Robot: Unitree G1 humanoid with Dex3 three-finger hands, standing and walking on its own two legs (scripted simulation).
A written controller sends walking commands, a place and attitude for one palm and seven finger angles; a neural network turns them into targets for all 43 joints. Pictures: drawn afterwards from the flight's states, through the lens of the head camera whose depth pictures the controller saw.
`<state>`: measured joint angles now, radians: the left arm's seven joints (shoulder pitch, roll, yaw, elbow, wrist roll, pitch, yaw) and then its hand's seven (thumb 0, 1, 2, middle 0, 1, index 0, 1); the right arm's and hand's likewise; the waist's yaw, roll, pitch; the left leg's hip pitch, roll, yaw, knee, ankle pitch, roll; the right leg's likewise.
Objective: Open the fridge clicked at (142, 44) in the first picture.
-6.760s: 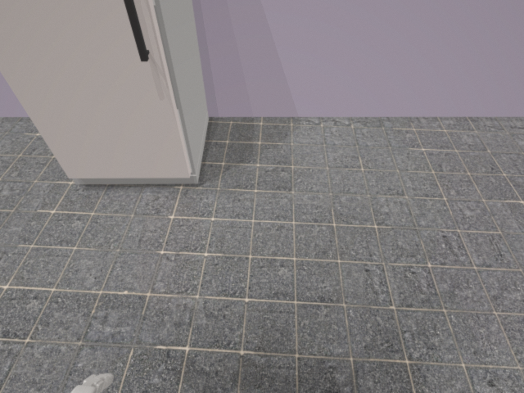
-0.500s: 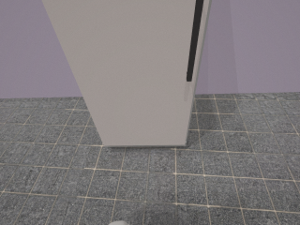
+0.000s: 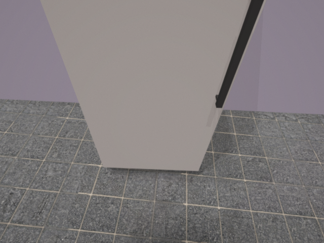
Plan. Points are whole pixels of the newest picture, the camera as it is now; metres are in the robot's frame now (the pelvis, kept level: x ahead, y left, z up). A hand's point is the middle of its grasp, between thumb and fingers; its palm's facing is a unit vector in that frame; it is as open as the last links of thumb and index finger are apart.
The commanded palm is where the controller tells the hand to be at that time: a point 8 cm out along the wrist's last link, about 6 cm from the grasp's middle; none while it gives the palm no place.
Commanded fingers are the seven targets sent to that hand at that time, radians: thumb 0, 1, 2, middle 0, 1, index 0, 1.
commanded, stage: take the last steps up to it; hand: right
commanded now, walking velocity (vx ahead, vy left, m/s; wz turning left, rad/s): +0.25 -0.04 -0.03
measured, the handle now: (232, 60) +0.63 -0.17 +0.14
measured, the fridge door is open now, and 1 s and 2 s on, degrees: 0 0 0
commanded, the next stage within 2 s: come to a stop and stand still in 0.28 s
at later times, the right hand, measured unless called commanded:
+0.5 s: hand out of the picture +0.14 -0.24 -0.18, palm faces +0.06 +0.99 -0.14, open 7.4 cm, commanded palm none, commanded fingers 0.00 -0.90 -0.90 0.20 0.30 0.20 0.30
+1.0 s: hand (238, 226) +0.22 -0.21 -0.16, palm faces +0.00 +0.97 -0.25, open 7.4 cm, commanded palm none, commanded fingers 0.00 -0.90 -0.90 0.20 0.30 0.20 0.30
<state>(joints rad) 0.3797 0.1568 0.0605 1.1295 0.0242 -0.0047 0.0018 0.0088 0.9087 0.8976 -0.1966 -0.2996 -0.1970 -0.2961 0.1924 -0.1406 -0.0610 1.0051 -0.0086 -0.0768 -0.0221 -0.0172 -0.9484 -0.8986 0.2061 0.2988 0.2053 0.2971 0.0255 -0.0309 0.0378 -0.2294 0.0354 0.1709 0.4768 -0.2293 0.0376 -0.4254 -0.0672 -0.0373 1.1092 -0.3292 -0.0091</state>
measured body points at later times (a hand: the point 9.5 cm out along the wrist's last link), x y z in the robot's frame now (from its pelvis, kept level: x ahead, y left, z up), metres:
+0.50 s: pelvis +0.15 -0.07 +0.01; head +0.17 -0.10 +0.45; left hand +0.23 +0.16 -0.13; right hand +0.14 -0.29 -0.17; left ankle +0.14 +0.08 -0.67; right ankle +0.17 -0.14 -0.74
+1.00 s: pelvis +0.14 -0.03 +0.00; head +0.17 +0.00 +0.45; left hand +0.17 +0.21 -0.17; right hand +0.22 -0.26 -0.14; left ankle +0.18 +0.08 -0.74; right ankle +0.10 -0.17 -0.68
